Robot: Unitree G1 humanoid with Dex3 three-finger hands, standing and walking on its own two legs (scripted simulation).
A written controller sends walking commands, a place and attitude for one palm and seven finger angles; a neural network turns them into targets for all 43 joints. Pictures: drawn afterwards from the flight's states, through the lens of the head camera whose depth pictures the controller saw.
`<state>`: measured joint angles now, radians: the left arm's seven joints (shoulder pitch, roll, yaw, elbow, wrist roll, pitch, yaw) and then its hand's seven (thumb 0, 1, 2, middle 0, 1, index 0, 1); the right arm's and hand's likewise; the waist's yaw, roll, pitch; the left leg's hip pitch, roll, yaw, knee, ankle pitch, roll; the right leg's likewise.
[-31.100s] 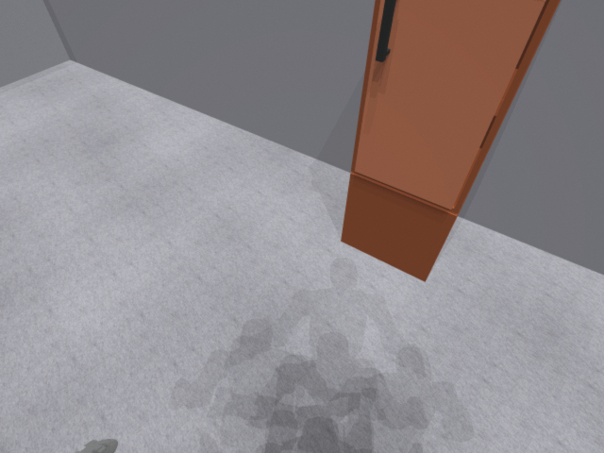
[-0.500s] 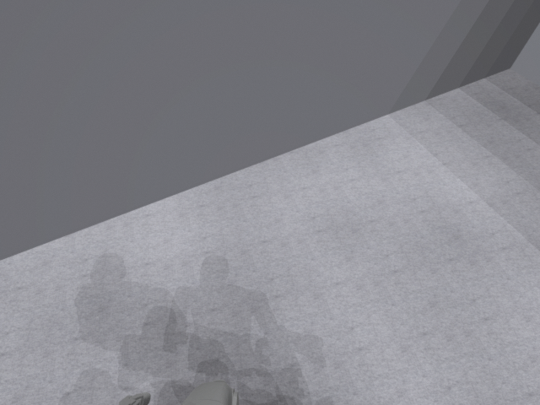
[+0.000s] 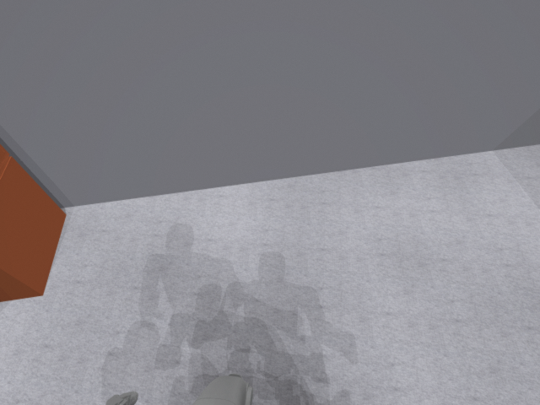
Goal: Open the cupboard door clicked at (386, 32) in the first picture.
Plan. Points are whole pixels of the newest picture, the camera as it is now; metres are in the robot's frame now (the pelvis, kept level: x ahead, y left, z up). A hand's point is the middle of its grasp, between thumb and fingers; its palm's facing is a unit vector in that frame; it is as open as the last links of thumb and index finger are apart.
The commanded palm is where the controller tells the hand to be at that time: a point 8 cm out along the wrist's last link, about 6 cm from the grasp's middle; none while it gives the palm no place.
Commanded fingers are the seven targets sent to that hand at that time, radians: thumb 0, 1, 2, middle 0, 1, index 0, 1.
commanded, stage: turn to face it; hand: left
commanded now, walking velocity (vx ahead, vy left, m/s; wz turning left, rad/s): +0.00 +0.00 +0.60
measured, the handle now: out of the picture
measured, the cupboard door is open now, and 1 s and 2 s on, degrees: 53 53 53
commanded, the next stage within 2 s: take the last steps up to it in 1.60 s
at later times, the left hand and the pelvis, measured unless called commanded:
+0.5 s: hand out of the picture +0.04 +0.24 -0.15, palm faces +0.32 -0.91 -0.26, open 7.4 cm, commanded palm none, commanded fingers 0.00 0.90 0.90 -0.20 -0.30 -0.20 -0.30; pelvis +0.01 +0.01 +0.00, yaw +17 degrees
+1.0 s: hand out of the picture -0.05 +0.22 -0.18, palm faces +0.59 -0.77 -0.24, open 7.4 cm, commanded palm none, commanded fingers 0.00 0.90 0.90 -0.20 -0.30 -0.20 -0.30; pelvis +0.02 +0.01 -0.01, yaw +35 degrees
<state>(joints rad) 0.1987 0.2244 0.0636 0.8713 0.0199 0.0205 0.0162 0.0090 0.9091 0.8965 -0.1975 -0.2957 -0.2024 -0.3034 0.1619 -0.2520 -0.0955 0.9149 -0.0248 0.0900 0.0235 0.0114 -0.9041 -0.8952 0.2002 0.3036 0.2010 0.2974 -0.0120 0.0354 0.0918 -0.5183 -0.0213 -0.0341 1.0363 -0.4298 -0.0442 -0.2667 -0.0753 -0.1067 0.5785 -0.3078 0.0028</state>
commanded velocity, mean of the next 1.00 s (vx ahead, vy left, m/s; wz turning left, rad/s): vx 0.00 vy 0.00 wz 0.60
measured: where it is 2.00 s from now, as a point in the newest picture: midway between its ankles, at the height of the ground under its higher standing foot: outside the picture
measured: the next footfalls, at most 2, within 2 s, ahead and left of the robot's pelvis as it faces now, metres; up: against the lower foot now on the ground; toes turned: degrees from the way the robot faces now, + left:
left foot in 0.22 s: +0.05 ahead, +0.14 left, +0.00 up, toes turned +12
right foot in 0.56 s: +0.09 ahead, -0.12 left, +0.00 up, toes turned +18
